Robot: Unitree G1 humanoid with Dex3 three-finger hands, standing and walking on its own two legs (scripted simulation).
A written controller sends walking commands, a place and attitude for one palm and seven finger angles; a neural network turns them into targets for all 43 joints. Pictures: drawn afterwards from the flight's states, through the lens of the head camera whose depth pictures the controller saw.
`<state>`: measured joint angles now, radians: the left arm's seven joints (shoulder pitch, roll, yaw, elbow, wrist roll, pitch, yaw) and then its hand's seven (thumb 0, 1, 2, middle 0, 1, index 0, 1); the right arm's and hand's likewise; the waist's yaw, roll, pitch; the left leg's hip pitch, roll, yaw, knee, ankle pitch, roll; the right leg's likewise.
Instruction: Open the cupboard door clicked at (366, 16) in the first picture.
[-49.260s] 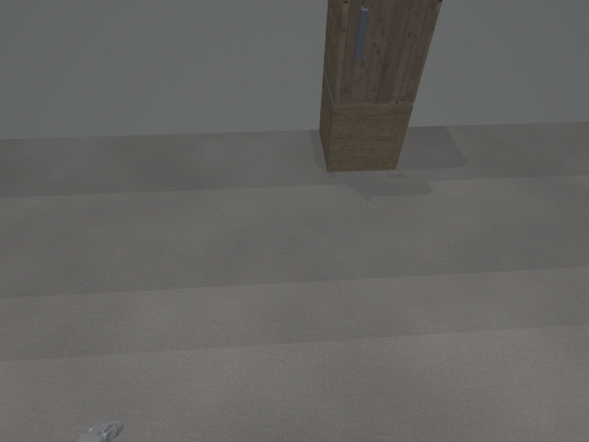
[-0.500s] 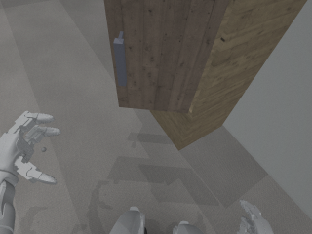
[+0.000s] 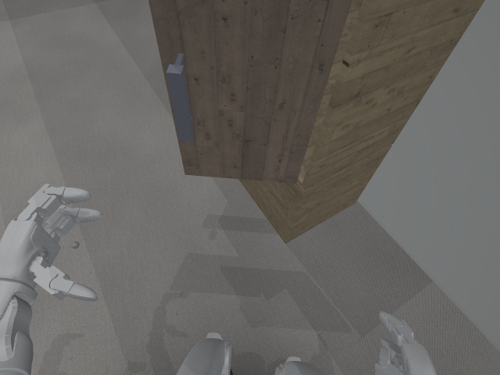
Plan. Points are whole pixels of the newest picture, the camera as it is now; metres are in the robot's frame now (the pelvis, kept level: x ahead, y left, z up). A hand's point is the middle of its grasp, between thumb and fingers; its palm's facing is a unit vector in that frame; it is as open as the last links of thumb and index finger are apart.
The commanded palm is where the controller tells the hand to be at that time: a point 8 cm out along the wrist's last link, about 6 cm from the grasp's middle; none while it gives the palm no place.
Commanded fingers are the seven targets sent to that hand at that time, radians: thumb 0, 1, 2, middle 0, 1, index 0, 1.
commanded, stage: move the hooked fingers beside the handle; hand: left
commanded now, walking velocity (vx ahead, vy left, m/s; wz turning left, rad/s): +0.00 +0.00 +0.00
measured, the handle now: (183, 99) +0.62 +0.19 +0.04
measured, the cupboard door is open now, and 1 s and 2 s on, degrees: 54 54 54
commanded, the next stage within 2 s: none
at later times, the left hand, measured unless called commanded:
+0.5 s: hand (105, 192) +0.38 +0.27 +0.05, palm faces +0.01 -1.00 -0.02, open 13.9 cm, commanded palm +0.36 +0.31 +0.05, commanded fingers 0.00 -0.50 0.30 -0.30 -1.20 -0.30 -1.20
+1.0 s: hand (128, 152) +0.47 +0.26 +0.04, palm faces -0.01 -1.00 -0.01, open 14.0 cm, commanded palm +0.46 +0.29 +0.04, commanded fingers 0.00 -0.50 0.30 -0.30 -1.20 -0.30 -1.20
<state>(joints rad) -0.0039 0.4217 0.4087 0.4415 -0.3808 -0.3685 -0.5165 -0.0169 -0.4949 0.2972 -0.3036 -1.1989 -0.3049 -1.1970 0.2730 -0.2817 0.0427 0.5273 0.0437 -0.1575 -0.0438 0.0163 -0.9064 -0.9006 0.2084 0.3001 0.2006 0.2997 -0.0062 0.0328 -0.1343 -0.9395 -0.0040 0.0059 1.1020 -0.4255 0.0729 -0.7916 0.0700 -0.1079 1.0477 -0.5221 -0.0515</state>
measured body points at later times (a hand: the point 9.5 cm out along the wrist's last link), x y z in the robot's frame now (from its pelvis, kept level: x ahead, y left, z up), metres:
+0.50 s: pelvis +0.00 -0.01 -0.01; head +0.09 +0.01 +0.43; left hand +0.37 +0.32 +0.05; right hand +0.11 -0.27 -0.10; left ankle +0.06 +0.07 -0.66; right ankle +0.00 -0.10 -0.66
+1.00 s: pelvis +0.00 +0.02 -0.02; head +0.13 +0.05 +0.41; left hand +0.46 +0.31 +0.05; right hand +0.04 -0.26 -0.12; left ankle +0.06 +0.07 -0.66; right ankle +0.00 -0.10 -0.66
